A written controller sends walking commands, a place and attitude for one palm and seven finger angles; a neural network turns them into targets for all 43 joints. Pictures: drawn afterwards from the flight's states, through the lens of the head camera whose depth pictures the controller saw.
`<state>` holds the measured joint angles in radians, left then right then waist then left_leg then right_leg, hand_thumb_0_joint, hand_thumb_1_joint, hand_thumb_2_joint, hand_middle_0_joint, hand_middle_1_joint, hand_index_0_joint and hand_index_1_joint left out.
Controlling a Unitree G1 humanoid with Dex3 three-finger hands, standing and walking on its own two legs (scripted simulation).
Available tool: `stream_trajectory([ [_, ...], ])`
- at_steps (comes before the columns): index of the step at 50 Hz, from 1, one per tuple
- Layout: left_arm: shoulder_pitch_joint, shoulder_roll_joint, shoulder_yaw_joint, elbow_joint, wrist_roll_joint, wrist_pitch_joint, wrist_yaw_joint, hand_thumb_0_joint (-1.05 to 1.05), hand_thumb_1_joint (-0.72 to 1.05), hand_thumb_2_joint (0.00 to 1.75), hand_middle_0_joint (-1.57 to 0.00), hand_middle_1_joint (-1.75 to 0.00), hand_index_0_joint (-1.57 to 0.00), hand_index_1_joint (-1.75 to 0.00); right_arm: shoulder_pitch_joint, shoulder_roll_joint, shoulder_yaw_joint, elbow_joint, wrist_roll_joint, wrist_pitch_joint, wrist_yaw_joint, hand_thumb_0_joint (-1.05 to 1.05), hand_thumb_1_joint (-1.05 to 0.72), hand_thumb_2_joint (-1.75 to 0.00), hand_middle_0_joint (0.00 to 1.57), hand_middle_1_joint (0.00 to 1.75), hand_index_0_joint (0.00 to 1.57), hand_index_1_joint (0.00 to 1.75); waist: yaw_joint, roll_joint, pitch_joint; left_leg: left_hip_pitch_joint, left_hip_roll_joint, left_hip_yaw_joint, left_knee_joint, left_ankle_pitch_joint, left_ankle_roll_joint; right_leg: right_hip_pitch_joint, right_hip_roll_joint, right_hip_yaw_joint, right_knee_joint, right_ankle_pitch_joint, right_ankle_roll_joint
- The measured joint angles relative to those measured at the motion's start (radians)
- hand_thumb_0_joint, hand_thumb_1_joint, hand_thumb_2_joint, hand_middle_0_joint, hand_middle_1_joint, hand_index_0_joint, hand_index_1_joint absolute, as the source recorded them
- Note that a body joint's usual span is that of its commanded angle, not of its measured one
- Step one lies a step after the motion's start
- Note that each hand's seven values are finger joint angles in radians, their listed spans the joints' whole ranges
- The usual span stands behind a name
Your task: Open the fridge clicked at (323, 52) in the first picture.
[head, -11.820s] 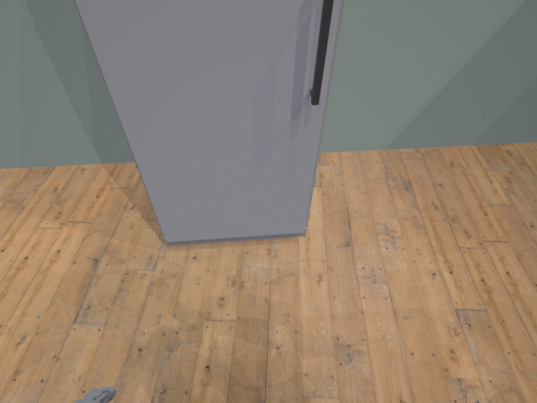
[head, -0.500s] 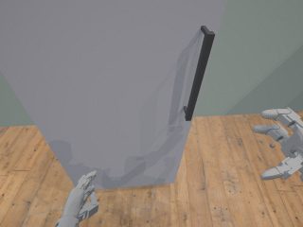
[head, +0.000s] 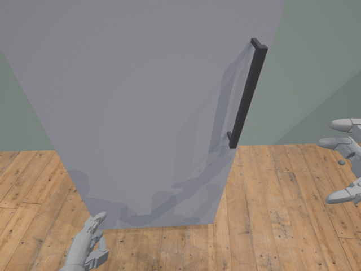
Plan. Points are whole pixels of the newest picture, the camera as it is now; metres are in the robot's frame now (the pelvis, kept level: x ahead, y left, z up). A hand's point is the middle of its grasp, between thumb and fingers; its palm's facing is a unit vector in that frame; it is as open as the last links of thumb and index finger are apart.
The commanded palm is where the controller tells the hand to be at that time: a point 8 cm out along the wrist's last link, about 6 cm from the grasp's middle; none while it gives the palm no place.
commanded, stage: raise the hand to about handle height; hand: right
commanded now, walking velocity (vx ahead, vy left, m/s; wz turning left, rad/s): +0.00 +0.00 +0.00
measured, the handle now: (242, 101) +0.50 -0.15 +0.15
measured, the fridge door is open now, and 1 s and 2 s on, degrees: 0 0 0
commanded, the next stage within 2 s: move the hooked fingers beside the handle in 0.14 s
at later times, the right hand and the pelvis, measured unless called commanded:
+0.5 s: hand (326, 158) +0.29 -0.27 +0.17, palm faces +0.03 +1.00 -0.09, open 14.0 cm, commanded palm +0.27 -0.31 +0.18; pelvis +0.00 +0.01 +0.00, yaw +0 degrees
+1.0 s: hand (304, 138) +0.35 -0.25 +0.16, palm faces -0.02 +1.00 -0.06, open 14.0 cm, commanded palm +0.32 -0.29 +0.17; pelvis +0.01 +0.00 +0.00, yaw +0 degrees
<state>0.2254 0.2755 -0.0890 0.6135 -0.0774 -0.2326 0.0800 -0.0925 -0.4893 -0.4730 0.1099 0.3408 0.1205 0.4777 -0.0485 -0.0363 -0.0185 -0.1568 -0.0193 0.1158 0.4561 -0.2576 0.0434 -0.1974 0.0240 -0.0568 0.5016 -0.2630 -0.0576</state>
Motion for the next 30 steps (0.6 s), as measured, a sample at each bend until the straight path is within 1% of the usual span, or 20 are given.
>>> stream_trajectory([
  [4, -0.011, 0.006, 0.001, -0.003, -0.008, 0.003, 0.006, 0.01, 0.90, 0.90, -0.21, -0.30, -0.20, -0.30, -0.034, -0.014, 0.006, 0.047, -0.016, 0.035, -0.006, -0.01, 0.50, -0.30, 0.30, 1.20, 0.30, 1.21, -0.005, -0.015, 0.008, -0.004, 0.000, 0.006, 0.003, 0.000, 0.002, -0.006, 0.000, 0.006, 0.002, 0.003, 0.002],
  [7, -0.018, 0.008, -0.001, -0.004, -0.008, 0.007, 0.007, 0.01, 0.90, 0.90, -0.21, -0.30, -0.20, -0.30, -0.031, -0.014, 0.025, 0.046, -0.021, 0.047, 0.007, -0.01, 0.50, -0.30, 0.30, 1.20, 0.30, 1.20, -0.006, -0.023, 0.010, -0.011, 0.001, 0.008, 0.006, -0.001, 0.003, -0.011, 0.001, 0.008, 0.001, 0.005, 0.003],
  [11, -0.021, -0.001, -0.006, 0.001, -0.004, 0.009, 0.004, 0.01, 0.90, 0.90, -0.21, -0.30, -0.20, -0.30, -0.005, -0.007, 0.024, 0.023, -0.001, 0.029, 0.028, -0.01, 0.50, -0.30, 0.30, 1.20, 0.30, 1.20, -0.005, -0.021, -0.001, -0.016, -0.003, 0.005, 0.012, -0.007, 0.006, -0.014, -0.003, 0.005, 0.005, 0.000, 0.007],
  [15, -0.021, -0.008, -0.007, 0.006, -0.005, 0.009, 0.001, 0.01, 0.90, 0.90, -0.21, -0.30, -0.20, -0.30, -0.009, -0.005, 0.004, 0.040, 0.013, 0.013, 0.026, -0.01, 0.50, -0.30, 0.30, 1.20, 0.30, 1.20, -0.004, -0.015, -0.010, -0.016, -0.009, 0.004, 0.020, -0.015, 0.011, -0.016, -0.010, 0.005, 0.019, -0.011, 0.013],
  [18, -0.022, -0.003, -0.004, 0.006, -0.008, 0.012, 0.002, 0.01, 0.90, 0.90, -0.21, -0.30, -0.20, -0.30, -0.030, -0.013, -0.004, 0.079, 0.002, 0.023, 0.021, -0.01, 0.50, -0.30, 0.30, 1.20, 0.30, 1.21, -0.004, -0.016, -0.008, -0.022, -0.012, 0.006, 0.027, -0.018, 0.013, -0.023, -0.014, 0.007, 0.030, -0.016, 0.015],
  [22, -0.023, 0.010, 0.003, 0.006, -0.012, 0.017, 0.012, 0.01, 0.90, 0.90, -0.21, -0.30, -0.20, -0.30, -0.071, -0.022, 0.014, 0.132, -0.021, 0.034, 0.017, -0.01, 0.51, -0.30, 0.30, 1.20, 0.30, 1.21, -0.002, -0.019, 0.003, -0.034, -0.012, 0.011, 0.036, -0.019, 0.013, -0.038, -0.014, 0.012, 0.042, -0.017, 0.015],
  [25, -0.019, 0.014, 0.006, 0.011, -0.012, 0.015, 0.018, 0.01, 0.90, 0.90, -0.21, -0.30, -0.20, -0.30, -0.103, -0.016, 0.033, 0.146, -0.027, 0.015, 0.017, -0.01, 0.51, -0.30, 0.30, 1.20, 0.30, 1.21, 0.001, -0.018, 0.010, -0.037, -0.010, 0.013, 0.037, -0.019, 0.014, -0.042, -0.012, 0.014, 0.042, -0.015, 0.014],
  [30, -0.009, 0.009, 0.005, 0.020, -0.010, 0.016, 0.017, 0.01, 0.90, 0.90, -0.21, -0.30, -0.20, -0.30, -0.144, -0.012, 0.038, 0.183, -0.015, -0.023, 0.025, -0.01, 0.50, -0.30, 0.30, 1.20, 0.30, 1.21, 0.016, -0.011, -0.006, -0.047, -0.010, 0.005, 0.040, -0.020, 0.012, -0.047, -0.012, 0.006, 0.040, -0.017, 0.013],
])
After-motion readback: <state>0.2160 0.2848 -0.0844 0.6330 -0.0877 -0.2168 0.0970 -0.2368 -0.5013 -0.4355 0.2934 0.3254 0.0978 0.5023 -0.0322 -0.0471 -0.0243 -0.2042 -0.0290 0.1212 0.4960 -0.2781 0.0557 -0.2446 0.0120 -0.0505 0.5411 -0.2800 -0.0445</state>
